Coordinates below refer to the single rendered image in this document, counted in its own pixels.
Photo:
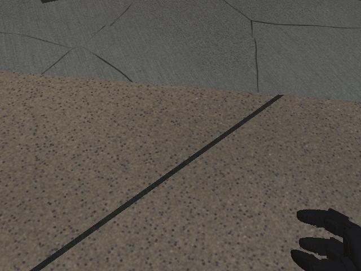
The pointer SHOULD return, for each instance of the right robot hand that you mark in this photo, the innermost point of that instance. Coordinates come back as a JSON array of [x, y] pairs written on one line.
[[344, 256]]

